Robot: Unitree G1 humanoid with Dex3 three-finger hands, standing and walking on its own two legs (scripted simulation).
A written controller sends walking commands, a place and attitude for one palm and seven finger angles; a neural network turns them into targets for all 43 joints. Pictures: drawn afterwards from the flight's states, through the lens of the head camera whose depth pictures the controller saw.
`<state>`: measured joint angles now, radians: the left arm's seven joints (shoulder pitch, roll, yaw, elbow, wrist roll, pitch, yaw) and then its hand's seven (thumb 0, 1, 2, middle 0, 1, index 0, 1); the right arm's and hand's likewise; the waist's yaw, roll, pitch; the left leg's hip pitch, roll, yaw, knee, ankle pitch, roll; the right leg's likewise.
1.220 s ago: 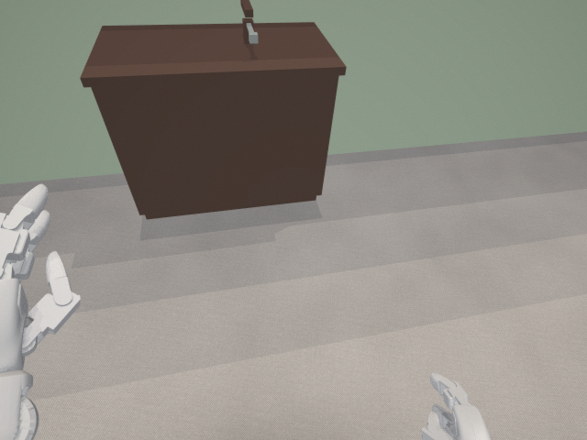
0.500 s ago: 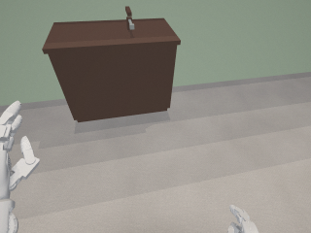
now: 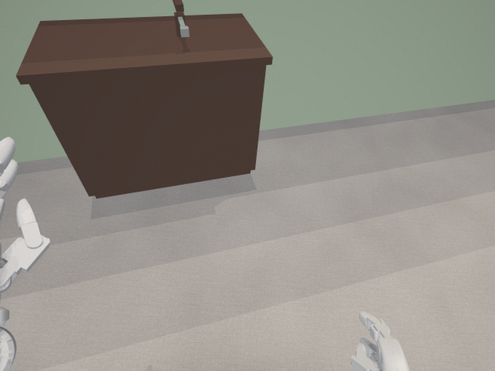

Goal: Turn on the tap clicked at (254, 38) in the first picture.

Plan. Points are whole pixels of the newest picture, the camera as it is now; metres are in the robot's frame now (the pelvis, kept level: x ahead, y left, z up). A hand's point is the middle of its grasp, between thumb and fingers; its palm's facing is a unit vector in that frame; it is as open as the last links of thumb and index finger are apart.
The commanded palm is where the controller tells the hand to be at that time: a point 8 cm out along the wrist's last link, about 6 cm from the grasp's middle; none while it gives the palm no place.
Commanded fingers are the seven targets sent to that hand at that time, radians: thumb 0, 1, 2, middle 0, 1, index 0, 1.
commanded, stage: walk to a spot facing it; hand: left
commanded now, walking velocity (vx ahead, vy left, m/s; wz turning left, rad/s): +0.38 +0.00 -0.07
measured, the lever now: (184, 31) +1.16 +0.28 +0.03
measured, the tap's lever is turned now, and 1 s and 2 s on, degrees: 0 0 0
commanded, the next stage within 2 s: turn to face it in 0.84 s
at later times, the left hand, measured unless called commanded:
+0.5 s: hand (153, 148) +0.38 +0.17 +0.18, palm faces +0.36 -0.79 -0.50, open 7.4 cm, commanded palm +0.32 +0.22 +0.18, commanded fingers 0.00 0.90 0.90 -0.20 -0.30 -0.20 -0.30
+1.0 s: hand (151, 75) +0.52 +0.20 +0.21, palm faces +0.45 -0.79 -0.43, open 7.4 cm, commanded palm +0.47 +0.25 +0.18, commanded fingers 0.00 0.90 0.90 -0.20 -0.30 -0.20 -0.30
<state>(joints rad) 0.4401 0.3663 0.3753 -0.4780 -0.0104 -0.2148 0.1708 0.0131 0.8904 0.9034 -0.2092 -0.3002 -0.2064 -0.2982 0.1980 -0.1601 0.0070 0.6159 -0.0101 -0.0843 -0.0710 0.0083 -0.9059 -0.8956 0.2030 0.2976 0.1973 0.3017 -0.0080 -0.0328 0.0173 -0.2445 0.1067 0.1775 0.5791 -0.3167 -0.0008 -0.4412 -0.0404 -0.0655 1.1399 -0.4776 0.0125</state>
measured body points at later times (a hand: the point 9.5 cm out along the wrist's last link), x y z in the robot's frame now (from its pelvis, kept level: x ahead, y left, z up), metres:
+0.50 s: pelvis +0.17 -0.07 +0.00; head +0.21 -0.07 +0.45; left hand +0.35 +0.21 +0.20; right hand +0.32 -0.33 -0.10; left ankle +0.20 +0.08 -0.64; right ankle +0.16 -0.14 -0.73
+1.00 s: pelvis +0.32 -0.04 +0.01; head +0.35 -0.03 +0.46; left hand +0.49 +0.24 +0.24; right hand +0.51 -0.21 -0.08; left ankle +0.32 +0.07 -0.73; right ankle +0.38 -0.18 -0.67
